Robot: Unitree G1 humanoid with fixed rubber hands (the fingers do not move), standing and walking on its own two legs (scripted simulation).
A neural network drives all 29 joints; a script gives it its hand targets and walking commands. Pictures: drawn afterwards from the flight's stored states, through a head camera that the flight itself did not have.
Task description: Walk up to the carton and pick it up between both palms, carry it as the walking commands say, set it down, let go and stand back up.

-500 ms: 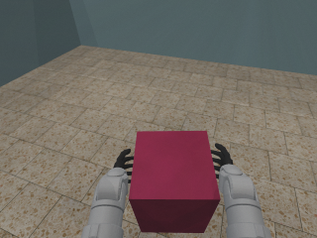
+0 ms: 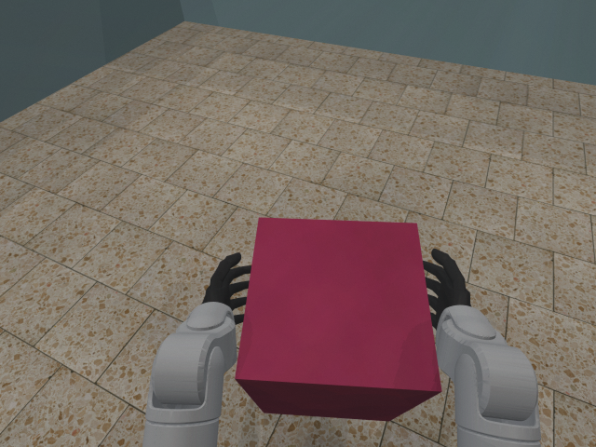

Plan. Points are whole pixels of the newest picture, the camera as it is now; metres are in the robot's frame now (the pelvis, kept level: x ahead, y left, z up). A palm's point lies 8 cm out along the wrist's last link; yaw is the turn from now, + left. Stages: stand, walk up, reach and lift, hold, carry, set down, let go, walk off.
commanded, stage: carry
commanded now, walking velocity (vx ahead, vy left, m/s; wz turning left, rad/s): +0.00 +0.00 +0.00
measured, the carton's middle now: (330, 330) +0.28 -0.02 +0.02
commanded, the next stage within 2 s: none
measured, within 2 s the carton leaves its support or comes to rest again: neither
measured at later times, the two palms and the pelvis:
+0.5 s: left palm (168, 371) +0.20 +0.16 +0.10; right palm (441, 377) +0.20 -0.12 +0.09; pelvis -0.05 +0.03 +0.02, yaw +0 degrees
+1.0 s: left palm (141, 416) +0.16 +0.17 +0.10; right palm (430, 389) +0.18 -0.10 +0.10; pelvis -0.08 +0.03 +0.01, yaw +1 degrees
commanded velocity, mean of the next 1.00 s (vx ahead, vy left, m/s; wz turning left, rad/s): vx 0.00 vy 0.00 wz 0.00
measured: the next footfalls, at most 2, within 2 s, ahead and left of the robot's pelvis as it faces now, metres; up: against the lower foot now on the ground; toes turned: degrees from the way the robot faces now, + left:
right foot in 0.38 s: -0.02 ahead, -0.07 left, +0.00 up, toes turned -7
left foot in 0.54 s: +0.07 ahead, +0.14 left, +0.00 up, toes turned +7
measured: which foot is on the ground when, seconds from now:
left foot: down 0.00-0.44, up 0.46-0.52, down 0.54-1.00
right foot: down 0.00-0.06, up 0.08-0.36, down 0.38-1.00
